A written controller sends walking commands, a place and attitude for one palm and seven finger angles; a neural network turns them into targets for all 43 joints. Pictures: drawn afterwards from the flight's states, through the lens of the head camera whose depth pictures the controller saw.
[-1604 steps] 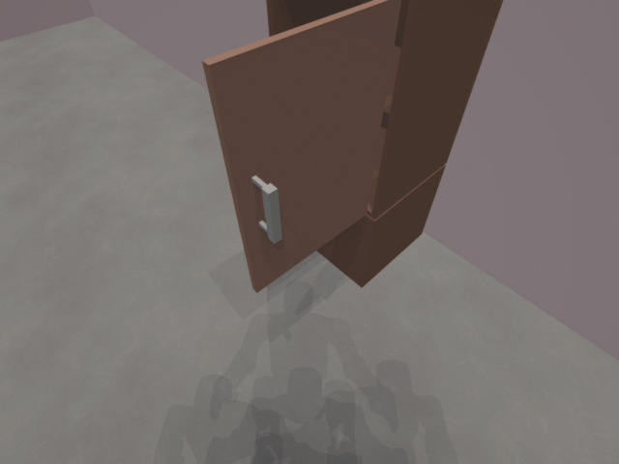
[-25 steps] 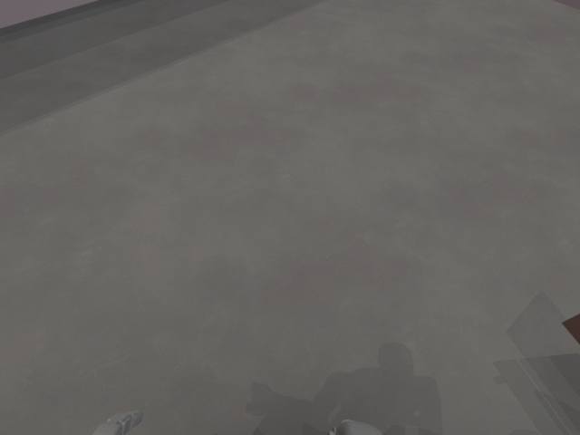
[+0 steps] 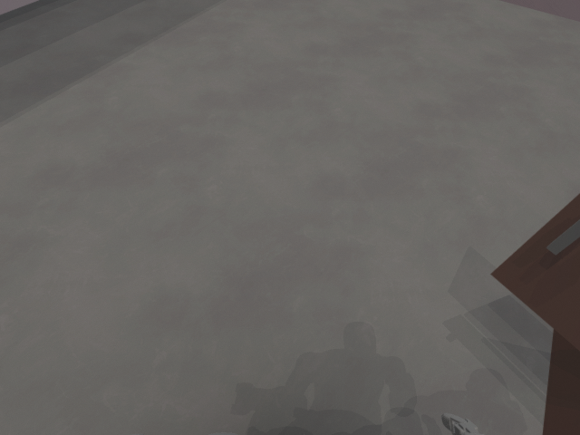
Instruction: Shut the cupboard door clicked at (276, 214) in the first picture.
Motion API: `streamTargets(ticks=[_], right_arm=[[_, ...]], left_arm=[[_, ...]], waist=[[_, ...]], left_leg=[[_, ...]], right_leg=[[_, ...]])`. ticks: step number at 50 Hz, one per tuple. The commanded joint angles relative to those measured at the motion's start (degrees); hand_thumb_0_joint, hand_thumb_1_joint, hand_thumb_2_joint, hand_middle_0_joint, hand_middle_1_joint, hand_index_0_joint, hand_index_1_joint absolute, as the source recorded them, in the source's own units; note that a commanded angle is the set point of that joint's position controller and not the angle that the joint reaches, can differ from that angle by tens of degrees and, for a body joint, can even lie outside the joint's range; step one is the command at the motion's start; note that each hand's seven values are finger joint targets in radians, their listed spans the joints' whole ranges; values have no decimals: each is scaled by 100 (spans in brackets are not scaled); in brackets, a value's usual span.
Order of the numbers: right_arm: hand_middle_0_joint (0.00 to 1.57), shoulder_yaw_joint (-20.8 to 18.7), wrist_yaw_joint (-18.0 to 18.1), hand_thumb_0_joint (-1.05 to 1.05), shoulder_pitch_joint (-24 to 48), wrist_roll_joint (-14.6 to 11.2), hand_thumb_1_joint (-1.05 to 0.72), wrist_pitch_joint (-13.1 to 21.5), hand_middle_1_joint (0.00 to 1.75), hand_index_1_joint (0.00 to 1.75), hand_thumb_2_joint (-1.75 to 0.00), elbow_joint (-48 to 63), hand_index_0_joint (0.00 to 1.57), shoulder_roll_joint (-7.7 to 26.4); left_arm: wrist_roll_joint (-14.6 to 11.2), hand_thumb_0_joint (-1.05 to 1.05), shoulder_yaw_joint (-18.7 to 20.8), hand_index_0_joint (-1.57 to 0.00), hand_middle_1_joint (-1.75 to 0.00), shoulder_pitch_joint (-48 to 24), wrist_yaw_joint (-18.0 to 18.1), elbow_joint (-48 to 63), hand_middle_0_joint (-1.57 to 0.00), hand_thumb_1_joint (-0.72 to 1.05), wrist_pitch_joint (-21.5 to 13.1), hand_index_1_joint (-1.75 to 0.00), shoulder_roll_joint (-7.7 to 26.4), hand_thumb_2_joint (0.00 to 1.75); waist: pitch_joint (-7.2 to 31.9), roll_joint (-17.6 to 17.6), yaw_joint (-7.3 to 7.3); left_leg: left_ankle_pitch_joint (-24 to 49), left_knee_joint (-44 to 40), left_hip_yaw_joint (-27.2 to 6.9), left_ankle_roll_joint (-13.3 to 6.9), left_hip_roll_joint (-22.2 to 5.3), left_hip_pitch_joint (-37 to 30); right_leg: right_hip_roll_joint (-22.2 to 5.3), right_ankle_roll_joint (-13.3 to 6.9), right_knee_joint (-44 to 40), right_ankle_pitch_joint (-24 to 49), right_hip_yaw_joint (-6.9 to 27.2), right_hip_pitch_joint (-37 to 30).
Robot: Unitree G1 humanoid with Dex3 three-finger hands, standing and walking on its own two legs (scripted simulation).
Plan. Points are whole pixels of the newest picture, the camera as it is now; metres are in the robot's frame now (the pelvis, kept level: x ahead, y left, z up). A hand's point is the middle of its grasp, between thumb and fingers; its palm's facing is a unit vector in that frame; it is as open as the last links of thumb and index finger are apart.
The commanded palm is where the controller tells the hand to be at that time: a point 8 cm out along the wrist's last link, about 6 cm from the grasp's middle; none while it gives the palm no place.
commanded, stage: turn to face it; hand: left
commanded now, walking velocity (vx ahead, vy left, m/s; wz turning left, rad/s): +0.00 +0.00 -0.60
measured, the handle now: out of the picture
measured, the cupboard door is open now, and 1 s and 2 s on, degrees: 67 67 67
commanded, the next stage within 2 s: take the last steps up to it in 1.36 s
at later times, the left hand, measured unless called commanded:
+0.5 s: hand (209, 413) +0.16 +0.13 -0.14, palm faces -0.31 -0.91 -0.28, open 7.3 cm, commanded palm none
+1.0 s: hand (249, 367) +0.24 +0.08 -0.15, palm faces -0.57 -0.79 -0.25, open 7.4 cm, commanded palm none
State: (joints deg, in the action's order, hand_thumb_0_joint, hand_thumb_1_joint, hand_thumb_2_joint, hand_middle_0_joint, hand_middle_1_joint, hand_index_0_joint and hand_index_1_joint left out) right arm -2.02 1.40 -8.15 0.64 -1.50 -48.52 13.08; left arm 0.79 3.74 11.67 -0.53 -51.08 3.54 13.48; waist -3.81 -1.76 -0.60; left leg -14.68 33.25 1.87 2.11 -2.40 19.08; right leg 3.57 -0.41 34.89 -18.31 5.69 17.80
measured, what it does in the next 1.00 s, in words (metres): steps on the spot, turning right: right foot, then left foot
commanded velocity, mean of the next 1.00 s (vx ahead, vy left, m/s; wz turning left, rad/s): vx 0.00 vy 0.00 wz -0.57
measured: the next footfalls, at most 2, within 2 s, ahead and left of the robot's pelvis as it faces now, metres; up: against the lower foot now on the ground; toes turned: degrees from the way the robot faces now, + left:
right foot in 0.36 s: +0.00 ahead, -0.16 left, +0.00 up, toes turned -19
left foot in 0.72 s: +0.13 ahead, +0.06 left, +0.00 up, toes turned -23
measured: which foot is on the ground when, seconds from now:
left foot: down 0.00-0.36, up 0.38-0.70, down 0.72-1.00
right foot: up 0.00-0.34, down 0.36-0.72, up 0.74-1.00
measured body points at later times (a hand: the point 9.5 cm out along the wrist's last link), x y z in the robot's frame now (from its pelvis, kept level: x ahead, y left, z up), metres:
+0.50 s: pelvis +0.00 -0.04 +0.00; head +0.04 -0.07 +0.45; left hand +0.18 +0.18 -0.12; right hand -0.03 -0.32 -0.15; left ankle +0.02 +0.10 -0.66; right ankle -0.04 -0.14 -0.73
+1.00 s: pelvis +0.02 -0.04 +0.01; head +0.06 -0.06 +0.46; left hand +0.27 +0.12 -0.13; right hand -0.08 -0.28 -0.13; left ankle +0.09 +0.08 -0.73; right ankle -0.06 -0.13 -0.69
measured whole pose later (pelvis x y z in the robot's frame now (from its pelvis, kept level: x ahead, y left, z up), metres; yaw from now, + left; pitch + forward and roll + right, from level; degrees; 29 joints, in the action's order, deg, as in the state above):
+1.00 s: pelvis +0.02 -0.04 +0.01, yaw -37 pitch +0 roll -2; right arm -1.6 1.1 -13.0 1.9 -1.6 -50.8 12.9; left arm 0.8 4.6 8.3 -2.3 -50.5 4.4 15.2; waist -5.1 1.3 0.6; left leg -17.0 31.5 10.5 2.2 -9.4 13.9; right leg -1.2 1.8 46.1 -24.8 -3.9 21.1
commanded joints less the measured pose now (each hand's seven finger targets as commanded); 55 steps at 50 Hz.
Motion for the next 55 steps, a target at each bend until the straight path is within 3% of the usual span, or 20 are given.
streamTargets(ticks=[1,6,13,16,18,19,21,24,30,33,34,36,37,42,47,50,51,52,53,55], right_arm=[[20,-263,99,0,-796,127,-90,167,30,30,-90,294,20,1458],[20,-182,113,0,-333,118,-90,168,30,30,-90,384,20,1058],[20,-345,10,0,-617,125,-90,106,30,30,-90,128,20,1253],[20,-397,-37,0,-375,69,-90,65,30,30,-90,151,20,1283],[20,-223,-86,0,-16,17,-90,28,30,30,-90,554,20,566],[20,-186,-26,0,213,21,-90,-41,30,30,-90,648,20,722],[20,-233,37,0,143,13,-90,-25,30,30,-90,460,20,814],[20,-196,-26,0,-176,29,-90,-24,30,30,-90,227,20,706],[20,-168,-28,0,-101,-8,-90,9,30,30,-90,329,20,581],[20,-165,17,0,-681,-27,-90,74,30,30,-90,189,20,612],[20,-183,36,0,-865,-12,-90,135,30,30,-90,124,20,777],[20,-312,49,0,-1051,86,-90,157,30,30,-90,247,20,1613],[20,-288,79,0,-973,135,-90,169,30,30,-90,254,20,1571],[20,-202,95,0,-445,148,-90,168,30,30,-90,310,20,1104],[20,-302,31,0,-701,137,-90,120,30,30,-90,81,20,1242],[20,-351,-7,0,-493,81,-90,76,30,30,-90,50,20,1297],[20,-349,-52,0,-511,33,-90,66,30,30,-90,82,20,1120],[20,-229,-70,0,-295,-2,-90,59,30,30,-90,318,20,637],[20,-184,-36,0,-10,5,-90,-17,30,30,-90,455,20,705],[20,-182,48,0,-38,3,-90,-16,30,30,-90,293,20,694]], left_arm=[[44,0,222,-20,-30,-246,-18,691,-20,90,-100,-30,702,90],[21,0,252,-20,-30,-297,-191,553,-20,90,-3,-30,523,90],[23,0,163,-20,-30,-587,-215,666,-20,90,-45,-30,372,90],[39,0,213,-20,-30,88,-177,479,-20,90,-118,-30,611,90],[81,0,390,-20,-30,632,-35,278,-20,90,-235,-30,1631,90],[16,0,367,-20,-30,817,20,280,-20,90,-218,-30,1722,90],[18,0,342,-20,-30,199,121,363,-20,90,-222,-30,1350,90],[29,0,234,-20,-30,-235,113,526,-20,90,-259,-30,1078,90],[78,0,291,-20,-30,-185,80,461,-20,90,-219,-30,1240,90],[35,0,310,-20,-30,-464,67,493,-20,90,-166,-30,1213,90],[-6,0,271,-20,-30,-479,56,518,-20,90,-136,-30,1023,90],[-34,0,160,-20,-30,-213,-26,695,-20,90,-121,-30,589,90],[19,0,193,-20,-30,-324,-47,695,-20,90,-98,-30,715,90],[13,0,212,-20,-30,-465,-201,554,-20,90,-24,-30,511,90],[13,0,132,-20,-30,-614,-198,595,-20,90,-56,-30,366,90],[23,0,149,-20,-30,-58,-164,410,-20,90,-130,-30,488,90],[59,0,203,-20,-30,277,-121,309,-20,90,-180,-30,820,90],[105,0,317,-20,-30,524,-36,226,-20,90,-247,-30,1428,90],[24,0,305,-20,-30,779,13,157,-20,90,-249,-30,1634,90],[50,0,306,-20,-30,316,130,176,-20,90,-270,-30,1337,90]], waist=[[852,1746,296],[439,1160,75],[546,1526,286],[721,1050,-109],[606,-1705,-441],[578,-1181,-538],[628,-1417,-235],[805,-729,65],[648,-643,0],[713,-627,280],[759,-265,343],[820,2011,323],[780,1652,353],[466,1231,127],[582,1491,286],[733,1160,-15],[815,522,-153],[698,-1429,-328],[664,-1298,-511],[647,-1407,-213]], left_leg=[[1676,-1612,-2146,-1204,-2602,-1277],[2264,-1353,-316,-911,-1710,-1161],[2120,-997,250,-864,-1889,-1175],[1397,38,698,-369,-1648,-555],[-2290,2403,890,254,-313,1673],[-2223,3122,67,205,-353,1758],[-1570,3597,-326,236,-466,2036],[-903,3058,-117,346,-398,1378],[-945,1308,10,301,-62,686],[-67,-156,83,248,67,-376],[327,-958,-110,167,-156,-1068],[1247,-1703,-2227,-851,-2421,-1539],[1271,-1741,-2258,-1137,-2591,-1184],[2360,-1303,-336,-904,-1693,-1116],[2514,-995,92,-882,-1788,-1204],[1809,-283,427,-504,-1629,-733],[948,386,627,-190,-1313,-35],[-1691,1558,1051,187,-421,1364],[-2281,2629,295,176,-252,1467],[-1843,3391,-264,179,-315,2001]], right_leg=[[-227,181,2892,-1841,-164,1389],[-544,378,3107,-856,-610,1348],[-428,266,1026,-765,-1161,434],[-375,81,-711,636,-1190,-902],[-2470,-839,-1650,3031,1668,-1849],[-2643,-1198,-1608,3366,1756,-1465],[-2197,-1181,-1506,3006,1592,-1497],[-1707,-1004,-1282,3201,700,-1170],[-1614,-1071,-1266,2635,1232,-799],[-1358,-715,-878,2226,1278,-283],[-1047,-444,-535,1700,1102,242],[2,135,1776,-1734,-332,1362],[-178,186,2742,-1793,-220,1391],[-513,349,2780,-960,-638,1253],[-401,257,1132,-836,-1065,484],[-299,113,-585,498,-1207,-707],[-714,-45,-1238,1155,-645,-1585],[-2174,-616,-1695,2480,1272,-2164],[-2705,-1149,-1688,3174,1656,-1539],[-2336,-1313,-1511,3409,1590,-1658]])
